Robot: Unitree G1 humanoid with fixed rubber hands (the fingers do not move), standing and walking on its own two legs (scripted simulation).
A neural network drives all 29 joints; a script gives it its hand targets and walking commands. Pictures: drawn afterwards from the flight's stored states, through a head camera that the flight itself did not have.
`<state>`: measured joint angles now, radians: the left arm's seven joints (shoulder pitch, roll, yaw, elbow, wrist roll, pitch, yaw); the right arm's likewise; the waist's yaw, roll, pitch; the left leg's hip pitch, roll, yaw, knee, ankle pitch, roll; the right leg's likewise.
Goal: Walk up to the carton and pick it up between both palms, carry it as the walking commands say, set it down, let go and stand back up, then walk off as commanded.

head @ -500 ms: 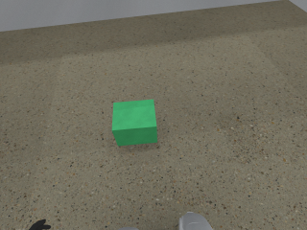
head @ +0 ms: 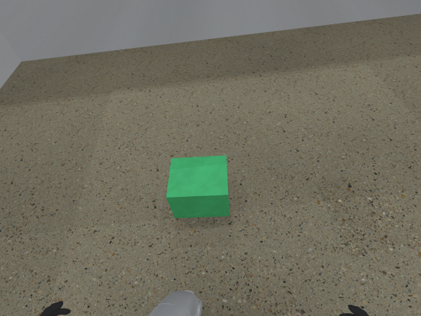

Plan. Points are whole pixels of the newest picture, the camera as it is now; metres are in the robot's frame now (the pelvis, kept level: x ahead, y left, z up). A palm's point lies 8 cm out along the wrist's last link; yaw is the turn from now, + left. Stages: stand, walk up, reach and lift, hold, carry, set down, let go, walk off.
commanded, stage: walk up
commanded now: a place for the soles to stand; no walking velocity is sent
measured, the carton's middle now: (200, 187) +0.80 +0.17 -0.66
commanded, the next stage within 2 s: none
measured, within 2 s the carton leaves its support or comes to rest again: neither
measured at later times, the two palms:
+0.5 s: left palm (19, 307) +0.13 +0.42 -0.10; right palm out of the picture +0.12 -0.21 -0.13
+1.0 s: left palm (36, 263) +0.21 +0.41 -0.07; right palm (313, 245) +0.30 -0.20 -0.14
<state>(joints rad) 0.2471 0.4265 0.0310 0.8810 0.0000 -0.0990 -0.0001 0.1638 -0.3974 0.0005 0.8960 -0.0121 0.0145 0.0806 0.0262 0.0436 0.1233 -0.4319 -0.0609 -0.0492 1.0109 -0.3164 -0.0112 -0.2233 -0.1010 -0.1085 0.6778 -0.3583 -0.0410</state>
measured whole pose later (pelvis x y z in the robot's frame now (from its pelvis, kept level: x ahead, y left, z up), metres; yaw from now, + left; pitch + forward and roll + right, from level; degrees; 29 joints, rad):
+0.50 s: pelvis +0.08 +0.09 -0.01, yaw +4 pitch -3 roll +0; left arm 0.25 0.44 0.03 0.87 0.00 -0.04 0.00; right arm 0.30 -0.39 0.00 0.90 -0.01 -0.02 0.04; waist -0.02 0.03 0.14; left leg -0.32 -0.08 -0.05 0.71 -0.34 0.05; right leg -0.44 -0.10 -0.09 0.98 -0.45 0.00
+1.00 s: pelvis +0.18 +0.08 -0.01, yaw +4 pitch -5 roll +2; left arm 0.26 0.44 0.03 0.87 0.00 -0.09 0.00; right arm 0.16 -0.40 0.00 0.89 -0.01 -0.01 0.08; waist 0.02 0.04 0.14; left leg -0.45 -0.04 -0.05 0.98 -0.40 0.00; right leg -0.23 -0.11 -0.09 0.74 -0.43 -0.02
